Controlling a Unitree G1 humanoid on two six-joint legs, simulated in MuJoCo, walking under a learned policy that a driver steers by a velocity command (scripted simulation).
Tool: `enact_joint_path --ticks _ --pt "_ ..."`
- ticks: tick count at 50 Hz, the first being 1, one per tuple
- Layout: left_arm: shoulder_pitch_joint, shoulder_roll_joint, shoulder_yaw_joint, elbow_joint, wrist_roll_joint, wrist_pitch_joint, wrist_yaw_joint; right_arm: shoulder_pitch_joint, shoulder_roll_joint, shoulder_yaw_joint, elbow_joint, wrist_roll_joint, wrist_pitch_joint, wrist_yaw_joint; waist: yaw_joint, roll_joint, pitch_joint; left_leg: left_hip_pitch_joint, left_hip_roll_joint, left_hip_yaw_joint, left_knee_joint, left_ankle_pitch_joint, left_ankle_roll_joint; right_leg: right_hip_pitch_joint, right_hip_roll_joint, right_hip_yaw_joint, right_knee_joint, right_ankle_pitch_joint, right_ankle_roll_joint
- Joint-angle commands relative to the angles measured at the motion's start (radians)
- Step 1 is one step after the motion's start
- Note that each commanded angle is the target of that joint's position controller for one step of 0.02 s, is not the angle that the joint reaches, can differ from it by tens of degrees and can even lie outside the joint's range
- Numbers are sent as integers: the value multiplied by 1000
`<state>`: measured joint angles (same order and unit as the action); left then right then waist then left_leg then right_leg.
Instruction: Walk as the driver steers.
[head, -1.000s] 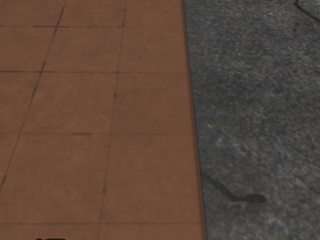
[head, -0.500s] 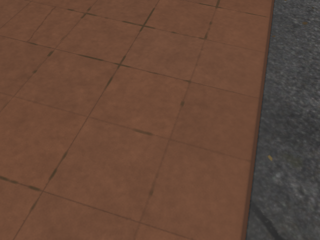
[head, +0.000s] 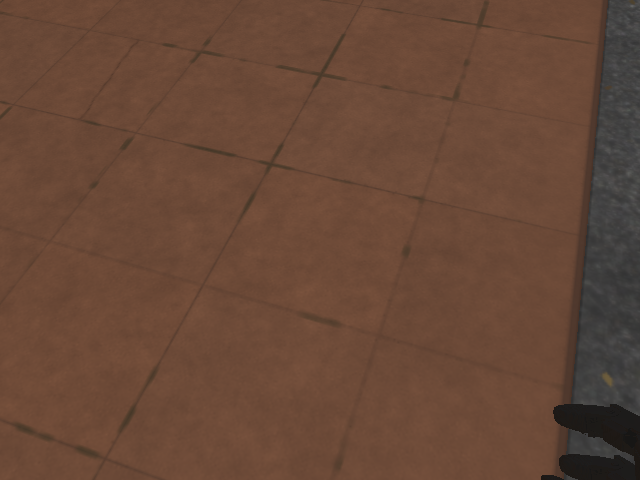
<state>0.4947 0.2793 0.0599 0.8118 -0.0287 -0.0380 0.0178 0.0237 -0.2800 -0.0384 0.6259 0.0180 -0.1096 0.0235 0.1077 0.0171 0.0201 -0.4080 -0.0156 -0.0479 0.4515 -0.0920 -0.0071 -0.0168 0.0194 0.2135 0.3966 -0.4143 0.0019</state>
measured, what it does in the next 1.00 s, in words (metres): walks ahead: right foot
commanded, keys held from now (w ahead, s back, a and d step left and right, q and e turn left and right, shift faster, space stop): w+e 0.48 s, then w+q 0.52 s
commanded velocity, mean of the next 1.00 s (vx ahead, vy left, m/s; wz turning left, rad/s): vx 0.49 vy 0.00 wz -0.19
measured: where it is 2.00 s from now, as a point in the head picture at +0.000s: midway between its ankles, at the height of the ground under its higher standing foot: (427, 241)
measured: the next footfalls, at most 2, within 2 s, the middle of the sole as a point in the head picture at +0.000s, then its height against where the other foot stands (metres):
right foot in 0.48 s outside the picture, level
left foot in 1.04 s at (401, 355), level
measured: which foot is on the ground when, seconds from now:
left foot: down 0.00-0.48, up 0.50-1.00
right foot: down 0.00-0.00, up 0.02-0.46, down 0.48-1.00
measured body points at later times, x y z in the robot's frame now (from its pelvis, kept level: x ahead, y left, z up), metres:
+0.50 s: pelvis +0.26 -0.05 -0.02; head +0.30 -0.07 +0.43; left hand +0.56 +0.10 -0.08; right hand +0.18 -0.34 -0.14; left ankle +0.10 +0.13 -0.72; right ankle +0.36 -0.16 -0.73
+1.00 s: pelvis +0.54 -0.12 -0.01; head +0.58 -0.12 +0.44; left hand +0.64 +0.16 -0.13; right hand +0.69 -0.38 -0.10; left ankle +0.72 -0.04 -0.71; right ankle +0.36 -0.17 -0.73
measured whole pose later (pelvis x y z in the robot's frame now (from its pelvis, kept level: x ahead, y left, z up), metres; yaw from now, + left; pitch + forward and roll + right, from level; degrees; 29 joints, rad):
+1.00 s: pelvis +0.54 -0.12 -0.01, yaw -9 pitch +2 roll -2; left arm 0.31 0.29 0.06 0.79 0.00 -0.05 0.01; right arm 0.12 -0.26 -0.03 0.70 0.02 -0.05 0.06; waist 0.06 0.03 0.03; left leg -0.60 0.04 0.03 0.60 -0.04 0.05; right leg 0.12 0.04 -0.19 0.25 -0.40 -0.02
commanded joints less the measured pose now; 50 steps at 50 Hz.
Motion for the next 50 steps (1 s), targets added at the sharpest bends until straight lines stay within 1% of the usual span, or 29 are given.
enact_joint_path --ticks 1,2,3,4,5,6,8,10,13,15,18,20,22,23,24,25,26,27,28,29,30,31,34,37,41,44,46,48,50 --pt "-67 19 -6 -144 7 -26 5 385 -287 -101 10 -29 2 -29 -236 149 -328 814 351 -432 -59 -257 180 -558 34 -51 548 87 -21" --pt "-18 57 -2 -151 -16 -31 9 388 -245 -90 28 -31 8 -16 -202 304 -322 773 442 -709 -179 -446 246 -701 14 -54 747 -171 -11" --pt "-65 136 20 -136 -28 -26 7 322 -163 -67 25 -22 9 -15 -192 196 -166 646 410 -602 -198 -490 224 -761 -46 -47 834 -92 -16" --pt "-122 144 23 -137 -20 -21 3 276 -124 -57 24 -18 12 -17 -182 128 -77 541 365 -445 -201 -369 201 -755 -80 -77 841 -16 -17" --pt "-151 129 23 -139 -9 -19 0 237 -97 -49 32 -23 13 -16 -163 88 -28 454 319 -341 -224 -251 190 -733 -103 -86 812 43 -16" --pt "-169 117 26 -143 -4 -13 -5 212 -79 -44 38 -31 11 -17 -144 99 0 393 289 -259 -247 -159 181 -706 -127 -87 786 82 -16" --pt "-185 78 18 -154 -5 0 -16 193 -80 -48 51 -29 1 -17 -126 102 20 324 270 -152 -287 -46 186 -677 -144 -106 765 131 -9" --pt "-220 63 12 -177 1 7 -21 193 -99 -56 69 -24 -9 -17 -117 69 37 309 275 -83 -313 47 202 -705 -148 -108 713 178 4" --pt "-287 56 2 -206 7 0 -35 189 -130 -64 89 -22 -9 -20 -125 43 49 315 261 29 -327 134 199 -699 -146 -125 538 327 13" --pt "-361 49 -6 -227 8 -9 -51 199 -150 -67 100 -17 -4 -24 -151 31 64 313 247 98 -328 157 181 -658 -132 -168 407 425 3" --pt "-457 51 -10 -268 5 -12 -70 253 -184 -75 129 -3 7 -26 -179 15 83 378 267 149 -316 184 160 -639 -115 -213 288 444 -25" --pt "-489 67 -4 -292 4 -11 -80 275 -204 -80 143 6 21 -27 -174 19 80 449 285 179 -266 310 143 -628 -92 -241 241 390 -56" --pt "-451 106 16 -300 8 -4 -82 284 -238 -89 145 10 38 -33 -132 57 16 502 285 216 -121 654 121 -519 -22 -300 233 284 -98" --pt "-358 142 36 -284 8 1 -79 285 -250 -91 143 11 48 -37 -75 68 -47 497 275 234 28 788 109 -392 22 -323 226 246 -126" --pt "-192 191 67 -244 3 8 -68 279 -237 -84 136 13 53 -42 17 51 -133 394 246 259 242 774 80 -146 58 -320 178 290 -165" --pt "-55 253 88 -216 1 21 -45 330 -169 -54 125 -15 46 -42 55 -85 -231 124 204 249 552 331 45 182 -90 -86 171 302 -223" --pt "-108 324 83 -233 3 8 -44 443 -49 -9 86 -33 22 -21 -76 -288 -370 -244 13 120 873 -512 3 436 -357 509 35 75 -402" --pt "-77 217 57 -246 11 -3 -48 331 -169 -34 102 10 -1 -9 21 -130 -413 -309 39 -41 948 -481 15 415 -387 567 -73 3 -377" --pt "-116 191 45 -228 20 -15 -51 236 -191 -41 68 43 -8 -6 19 -105 -247 -365 76 -25 927 -394 28 285 -361 398 -90 97 -329" --pt "-177 173 37 -220 19 -24 -51 215 -169 -33 69 33 -10 -13 -25 -35 -154 -334 126 -19 848 -308 32 130 -322 263 -92 228 -294" --pt "-229 142 28 -218 29 -31 -51 217 -163 -35 81 15 -4 -18 -62 -36 -102 -281 156 -20 785 -254 26 11 -285 162 -108 336 -274" --pt "-258 120 20 -219 40 -39 -50 261 -160 -36 97 13 11 -17 -98 -64 -92 -211 178 -34 762 -212 22 -65 -260 95 -140 390 -265" --pt "-276 117 22 -183 39 -69 -50 304 -116 -31 126 9 52 -21 -129 -61 -54 -172 178 -33 696 -142 -10 -160 -243 -41 -224 473 -266" --pt "-256 120 25 -146 48 -77 -38 227 -97 -29 105 7 57 -23 -106 -55 8 -258 158 -63 556 16 -30 -144 -215 -163 -259 515 -231" --pt "-251 133 25 -121 43 -75 -25 132 -65 -17 82 4 41 -2 -66 -56 39 -228 124 -9 302 233 -20 -106 -192 -281 -285 505 -180" --pt "-198 151 32 -83 34 -62 -20 49 -48 -7 43 4 38 17 -27 -40 75 -276 113 17 201 228 4 3 -237 -306 -271 542 -176" --pt "-176 161 38 -65 26 -43 -16 11 -50 -6 12 2 36 32 -18 -38 82 -324 102 39 166 153 27 100 -268 -316 -226 616 -173" --pt "-184 180 44 -61 21 -23 -7 6 -61 -11 -15 2 38 46 -38 -56 65 -310 72 79 146 47 58 162 -286 -335 -148 810 -157" --pt "-206 211 52 -69 19 -7 7 81 -99 -31 -19 1 48 48 -95 -103 -16 -171 3 142 162 -62 100 180 -282 -363 11 1155 -131"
